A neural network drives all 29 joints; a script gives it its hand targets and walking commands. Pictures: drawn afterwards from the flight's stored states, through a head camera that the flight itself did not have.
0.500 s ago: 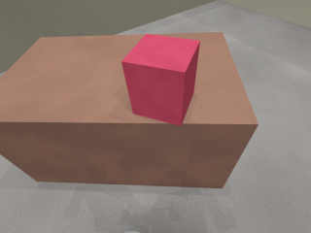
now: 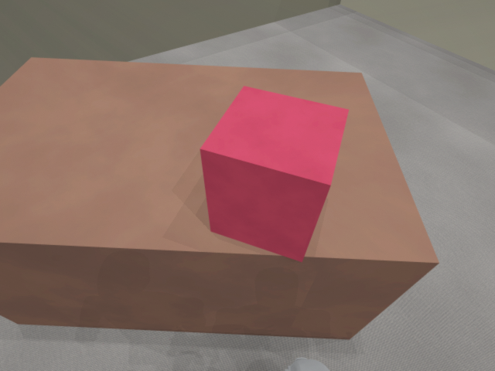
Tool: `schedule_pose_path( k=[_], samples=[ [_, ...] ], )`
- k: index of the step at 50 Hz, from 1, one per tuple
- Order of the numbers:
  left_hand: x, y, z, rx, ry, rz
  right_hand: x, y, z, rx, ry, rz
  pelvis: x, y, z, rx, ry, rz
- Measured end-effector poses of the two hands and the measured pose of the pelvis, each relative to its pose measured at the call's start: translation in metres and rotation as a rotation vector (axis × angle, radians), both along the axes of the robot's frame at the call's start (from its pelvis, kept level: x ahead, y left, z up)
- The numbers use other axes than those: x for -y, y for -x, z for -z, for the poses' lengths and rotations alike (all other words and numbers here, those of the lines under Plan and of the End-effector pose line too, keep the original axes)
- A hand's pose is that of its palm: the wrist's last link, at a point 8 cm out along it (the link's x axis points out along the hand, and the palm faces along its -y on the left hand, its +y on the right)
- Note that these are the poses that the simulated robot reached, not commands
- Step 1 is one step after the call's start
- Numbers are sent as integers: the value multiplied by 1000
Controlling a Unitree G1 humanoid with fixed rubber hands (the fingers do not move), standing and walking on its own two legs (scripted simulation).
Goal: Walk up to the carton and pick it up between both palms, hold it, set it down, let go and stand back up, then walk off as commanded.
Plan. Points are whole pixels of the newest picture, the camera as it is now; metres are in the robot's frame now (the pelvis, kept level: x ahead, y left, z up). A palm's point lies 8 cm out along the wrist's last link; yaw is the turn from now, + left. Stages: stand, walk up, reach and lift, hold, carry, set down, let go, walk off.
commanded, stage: walk up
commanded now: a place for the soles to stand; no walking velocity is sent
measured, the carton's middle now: (273, 175) +0.48 -0.03 +0.02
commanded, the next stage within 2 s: reach and lift in 1.62 s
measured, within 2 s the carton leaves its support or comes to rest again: neither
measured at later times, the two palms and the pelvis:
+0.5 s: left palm out of the picture +0.12 +0.28 -0.10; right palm out of the picture +0.09 -0.34 -0.12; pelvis +0.05 -0.03 -0.01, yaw +0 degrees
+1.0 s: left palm out of the picture +0.11 +0.29 -0.10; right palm out of the picture +0.09 -0.33 -0.11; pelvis +0.05 -0.01 +0.00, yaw +0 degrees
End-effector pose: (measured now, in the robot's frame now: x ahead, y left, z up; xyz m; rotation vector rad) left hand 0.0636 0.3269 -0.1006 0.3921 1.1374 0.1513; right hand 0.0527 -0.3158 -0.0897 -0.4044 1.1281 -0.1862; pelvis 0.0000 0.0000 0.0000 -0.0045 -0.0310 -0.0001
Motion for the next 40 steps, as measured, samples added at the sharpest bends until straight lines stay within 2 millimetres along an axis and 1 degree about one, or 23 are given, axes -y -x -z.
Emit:
schedule_pose_path(
  k=[4,7,9,11,14,19,21,32,40],
  samples=[
    [14,-18,-2,1,-22,-8,11,-25,8,15,-15,-7,14,-20,3,-6,-20,-2],
    [29,-30,2,16,-45,-19,22,-44,25,39,-42,2,27,-32,14,4,-32,-2],
    [41,-35,0,27,-38,-29,24,-53,31,41,-59,10,32,-37,13,11,-38,-4],
    [50,-38,-3,29,-31,-38,25,-57,33,37,-71,14,35,-41,11,14,-44,-5],
    [55,-42,-3,22,-29,-45,28,-55,35,12,-74,22,37,-45,10,9,-47,-5],
    [51,-49,2,12,-24,-49,27,-41,41,-52,-60,38,33,-45,13,-3,-40,-7],
    [51,-51,2,14,-16,-51,26,-38,39,-66,-55,44,31,-46,11,-2,-37,-6],
    [42,-58,2,21,4,-48,16,-35,29,-85,-37,51,19,-47,5,-9,-20,-6],
    [35,-56,3,10,9,-54,12,-37,24,-76,-30,51,13,-47,3,-2,-12,-6]
  ],
)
